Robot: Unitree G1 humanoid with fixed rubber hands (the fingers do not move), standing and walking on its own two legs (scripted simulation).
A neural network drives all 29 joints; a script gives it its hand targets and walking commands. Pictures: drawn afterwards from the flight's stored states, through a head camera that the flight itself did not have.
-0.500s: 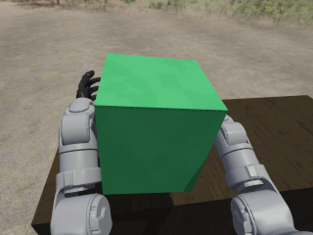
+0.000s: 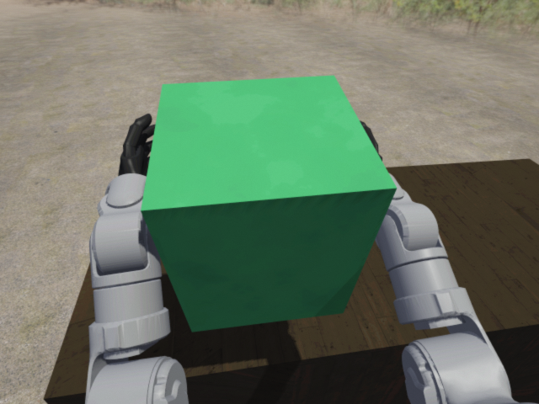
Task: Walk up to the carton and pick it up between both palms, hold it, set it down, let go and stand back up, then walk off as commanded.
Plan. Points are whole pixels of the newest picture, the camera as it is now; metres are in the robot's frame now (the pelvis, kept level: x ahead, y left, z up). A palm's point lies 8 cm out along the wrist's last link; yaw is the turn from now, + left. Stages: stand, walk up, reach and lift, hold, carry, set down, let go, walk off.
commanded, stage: set down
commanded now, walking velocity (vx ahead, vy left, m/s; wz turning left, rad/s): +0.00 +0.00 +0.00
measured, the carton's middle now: (260, 208) +0.32 -0.01 +0.21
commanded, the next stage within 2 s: none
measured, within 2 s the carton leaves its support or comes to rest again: neither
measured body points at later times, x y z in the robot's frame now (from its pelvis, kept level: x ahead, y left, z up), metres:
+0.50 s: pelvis +0.00 +0.00 +0.00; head -0.02 +0.02 +0.45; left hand +0.42 +0.14 +0.21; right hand +0.39 -0.16 +0.16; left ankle +0.02 +0.12 -0.75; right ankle +0.01 -0.12 -0.75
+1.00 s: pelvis +0.01 +0.02 +0.00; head +0.00 +0.05 +0.45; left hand +0.42 +0.15 +0.17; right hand +0.38 -0.15 +0.14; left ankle +0.02 +0.13 -0.75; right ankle +0.01 -0.12 -0.75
